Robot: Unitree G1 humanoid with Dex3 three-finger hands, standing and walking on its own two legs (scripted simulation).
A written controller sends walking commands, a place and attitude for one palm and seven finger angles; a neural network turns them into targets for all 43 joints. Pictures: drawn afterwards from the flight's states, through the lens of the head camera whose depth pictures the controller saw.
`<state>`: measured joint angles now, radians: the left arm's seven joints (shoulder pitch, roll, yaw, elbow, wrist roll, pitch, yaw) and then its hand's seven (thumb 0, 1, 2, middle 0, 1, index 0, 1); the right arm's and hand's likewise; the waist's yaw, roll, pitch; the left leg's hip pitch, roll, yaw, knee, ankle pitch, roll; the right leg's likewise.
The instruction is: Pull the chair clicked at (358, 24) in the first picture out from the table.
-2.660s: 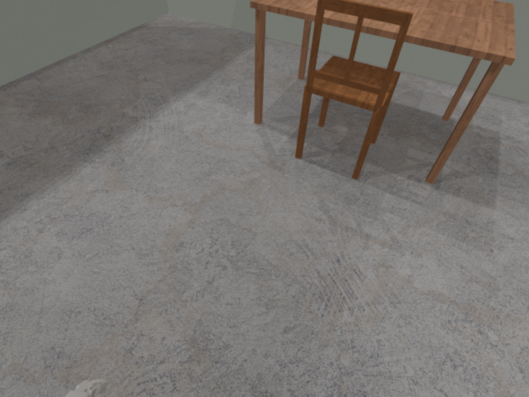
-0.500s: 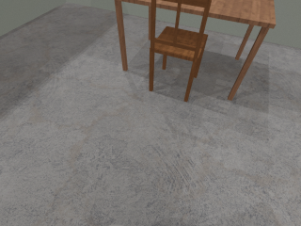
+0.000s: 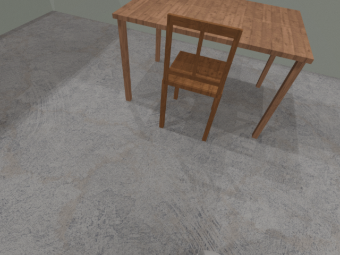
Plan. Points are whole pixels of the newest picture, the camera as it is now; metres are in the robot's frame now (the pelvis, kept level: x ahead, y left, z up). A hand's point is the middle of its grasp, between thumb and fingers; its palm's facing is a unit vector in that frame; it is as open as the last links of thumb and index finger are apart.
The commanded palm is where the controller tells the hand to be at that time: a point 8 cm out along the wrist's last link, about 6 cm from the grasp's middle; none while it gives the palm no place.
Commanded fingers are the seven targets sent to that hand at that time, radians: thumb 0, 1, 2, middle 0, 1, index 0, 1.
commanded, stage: walk to a spot facing it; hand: left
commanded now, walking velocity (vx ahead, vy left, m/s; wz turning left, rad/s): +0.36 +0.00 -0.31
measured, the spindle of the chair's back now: (197, 54) +1.10 -0.09 -0.09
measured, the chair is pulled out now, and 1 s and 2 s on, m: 0.00 0.00 0.00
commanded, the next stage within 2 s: turn to face it in 0.46 s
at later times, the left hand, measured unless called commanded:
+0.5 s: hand (150, 188) +0.35 +0.08 -0.18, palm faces -0.17 -0.97 -0.16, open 7.4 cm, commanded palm none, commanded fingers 0.00 0.90 0.90 -0.20 -0.30 -0.20 -0.30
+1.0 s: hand (147, 173) +0.41 +0.10 -0.19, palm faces -0.18 -0.98 -0.11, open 7.4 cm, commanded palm none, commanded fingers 0.00 0.90 0.90 -0.20 -0.30 -0.20 -0.30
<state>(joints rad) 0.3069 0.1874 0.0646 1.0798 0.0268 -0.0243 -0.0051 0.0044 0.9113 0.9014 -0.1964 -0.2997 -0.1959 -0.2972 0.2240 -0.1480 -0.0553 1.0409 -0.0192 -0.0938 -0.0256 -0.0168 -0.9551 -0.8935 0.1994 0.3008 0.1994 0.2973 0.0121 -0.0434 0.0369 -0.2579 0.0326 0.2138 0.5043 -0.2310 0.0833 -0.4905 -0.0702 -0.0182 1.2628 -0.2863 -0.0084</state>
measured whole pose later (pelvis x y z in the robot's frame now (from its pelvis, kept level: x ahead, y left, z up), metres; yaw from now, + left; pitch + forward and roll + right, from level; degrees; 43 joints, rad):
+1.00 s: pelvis +0.39 -0.06 +0.00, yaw -14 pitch -1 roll -1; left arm 0.32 0.16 0.04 1.11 0.02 0.00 0.00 0.00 0.91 0.90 -0.20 -0.30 -0.20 -0.30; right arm 0.20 -0.13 -0.03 1.03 -0.03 -0.06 -0.03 -0.01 -0.95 -0.89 0.20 0.30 0.20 0.30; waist 0.01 -0.05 0.02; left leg -0.27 0.06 0.17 0.53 -0.24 0.04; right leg -0.37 -0.03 -0.06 1.06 -0.45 -0.02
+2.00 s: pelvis +0.62 -0.16 +0.00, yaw -17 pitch +0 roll +0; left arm 0.21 0.19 0.05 1.05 0.01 0.05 0.04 0.00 0.91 0.90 -0.20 -0.30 -0.20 -0.30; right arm 0.11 -0.14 -0.03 1.03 -0.02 0.00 -0.05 -0.01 -0.94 -0.89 0.20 0.30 0.20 0.30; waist 0.01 -0.03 0.10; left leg -0.25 0.05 0.16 0.46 -0.21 0.04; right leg -0.40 -0.04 -0.01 0.91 -0.47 0.04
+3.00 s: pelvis +0.56 -0.12 +0.00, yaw -17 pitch +0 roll +2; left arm 0.26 0.17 0.02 1.11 0.01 0.02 0.03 0.00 0.91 0.90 -0.20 -0.30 -0.20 -0.30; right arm 0.24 -0.15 -0.01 1.09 -0.01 0.00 -0.04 0.01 -0.93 -0.89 0.20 0.30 0.20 0.30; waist 0.01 -0.04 0.03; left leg -0.18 -0.05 0.08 0.42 -0.25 0.04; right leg -0.19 -0.04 -0.02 0.49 -0.29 0.01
